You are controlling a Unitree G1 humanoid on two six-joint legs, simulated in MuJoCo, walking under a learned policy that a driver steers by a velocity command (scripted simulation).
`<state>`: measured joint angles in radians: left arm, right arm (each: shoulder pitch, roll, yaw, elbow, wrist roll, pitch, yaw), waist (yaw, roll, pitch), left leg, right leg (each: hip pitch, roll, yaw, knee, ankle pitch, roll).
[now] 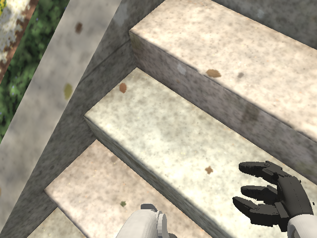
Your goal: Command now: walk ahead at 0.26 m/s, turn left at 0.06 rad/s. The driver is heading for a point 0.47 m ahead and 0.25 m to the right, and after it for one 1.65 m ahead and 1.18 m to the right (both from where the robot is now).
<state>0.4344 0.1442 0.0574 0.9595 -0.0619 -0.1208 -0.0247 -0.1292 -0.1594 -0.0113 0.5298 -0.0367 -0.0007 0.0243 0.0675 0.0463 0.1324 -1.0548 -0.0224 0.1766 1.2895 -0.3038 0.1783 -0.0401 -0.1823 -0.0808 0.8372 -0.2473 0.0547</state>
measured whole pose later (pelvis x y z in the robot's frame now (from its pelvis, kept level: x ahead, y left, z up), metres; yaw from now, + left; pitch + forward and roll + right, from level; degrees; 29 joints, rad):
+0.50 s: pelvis +0.12 -0.01 +0.15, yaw -15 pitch +0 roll -1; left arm 0.23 0.15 0.07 0.76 0.04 0.08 0.05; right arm 0.34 -0.12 -0.02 0.82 -0.02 -0.13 -0.05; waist -0.01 -0.06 -0.03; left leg -0.31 0.11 0.30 0.57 -0.26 0.06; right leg -0.83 -0.02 -0.02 1.83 -0.12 0.04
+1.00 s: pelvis +0.14 -0.05 +0.15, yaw -32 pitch +4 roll -1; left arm 0.26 0.23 0.08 0.67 0.04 -0.02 0.05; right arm 0.17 -0.18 -0.03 0.62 -0.05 -0.02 0.02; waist 0.03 0.05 -0.08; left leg -0.66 0.02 0.04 1.32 -0.33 0.02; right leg -0.30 0.07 0.06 0.53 -0.30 -0.07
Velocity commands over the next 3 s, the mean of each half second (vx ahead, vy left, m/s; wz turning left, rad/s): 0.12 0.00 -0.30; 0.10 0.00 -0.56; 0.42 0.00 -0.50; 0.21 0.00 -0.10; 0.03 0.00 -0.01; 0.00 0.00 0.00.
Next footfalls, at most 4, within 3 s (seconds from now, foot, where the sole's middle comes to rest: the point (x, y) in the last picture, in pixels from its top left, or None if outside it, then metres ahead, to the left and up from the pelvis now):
0.68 right None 0.11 -0.15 -0.62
1.16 left None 0.26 0.04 -0.62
1.50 right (289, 230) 0.32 -0.27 -0.43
2.02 left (295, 92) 0.64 -0.28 -0.25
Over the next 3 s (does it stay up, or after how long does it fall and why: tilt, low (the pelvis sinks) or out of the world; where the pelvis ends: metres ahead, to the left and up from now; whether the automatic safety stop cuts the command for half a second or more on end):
stays up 0.53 -0.37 0.53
